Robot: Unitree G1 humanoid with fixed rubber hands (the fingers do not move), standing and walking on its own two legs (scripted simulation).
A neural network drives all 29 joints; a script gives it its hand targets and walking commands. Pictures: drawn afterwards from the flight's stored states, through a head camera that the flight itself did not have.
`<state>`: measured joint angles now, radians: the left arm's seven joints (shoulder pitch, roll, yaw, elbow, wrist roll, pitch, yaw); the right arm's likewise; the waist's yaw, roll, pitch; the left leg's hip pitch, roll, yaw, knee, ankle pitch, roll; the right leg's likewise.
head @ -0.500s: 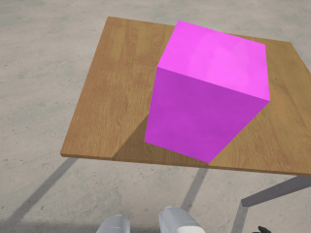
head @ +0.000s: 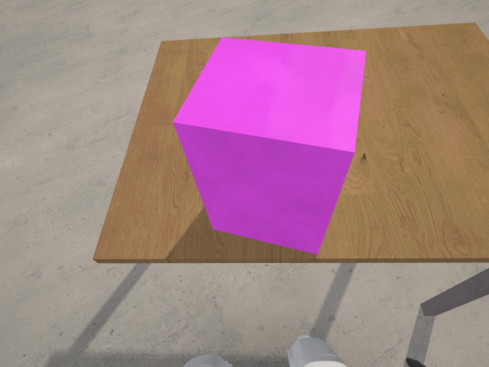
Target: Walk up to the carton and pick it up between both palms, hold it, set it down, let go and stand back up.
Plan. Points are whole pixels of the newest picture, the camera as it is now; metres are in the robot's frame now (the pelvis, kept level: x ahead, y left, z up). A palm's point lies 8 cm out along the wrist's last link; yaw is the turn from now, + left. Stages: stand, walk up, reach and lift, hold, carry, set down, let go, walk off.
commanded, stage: walk up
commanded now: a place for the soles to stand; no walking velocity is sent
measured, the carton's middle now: (274, 157) +0.41 -0.04 +0.09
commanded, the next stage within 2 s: none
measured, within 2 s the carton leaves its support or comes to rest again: neither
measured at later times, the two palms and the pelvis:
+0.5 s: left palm out of the picture +0.08 +0.30 -0.11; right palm out of the picture +0.08 -0.28 -0.11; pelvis +0.01 +0.00 +0.00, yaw -1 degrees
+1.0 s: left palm out of the picture +0.07 +0.29 -0.10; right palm out of the picture +0.06 -0.30 -0.12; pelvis -0.01 -0.01 +0.00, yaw -2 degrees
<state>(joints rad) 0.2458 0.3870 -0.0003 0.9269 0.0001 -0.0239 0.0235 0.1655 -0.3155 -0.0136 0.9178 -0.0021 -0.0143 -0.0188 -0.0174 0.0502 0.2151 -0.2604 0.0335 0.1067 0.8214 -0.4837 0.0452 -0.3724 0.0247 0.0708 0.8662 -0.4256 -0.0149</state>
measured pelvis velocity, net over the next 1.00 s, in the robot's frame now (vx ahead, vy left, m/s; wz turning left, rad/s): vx -0.01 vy -0.01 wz -0.04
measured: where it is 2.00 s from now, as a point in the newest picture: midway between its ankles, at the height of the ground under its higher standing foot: outside the picture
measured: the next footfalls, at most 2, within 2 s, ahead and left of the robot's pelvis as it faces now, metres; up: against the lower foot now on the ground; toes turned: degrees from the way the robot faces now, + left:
none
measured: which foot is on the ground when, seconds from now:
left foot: down 0.00-1.00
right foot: down 0.00-1.00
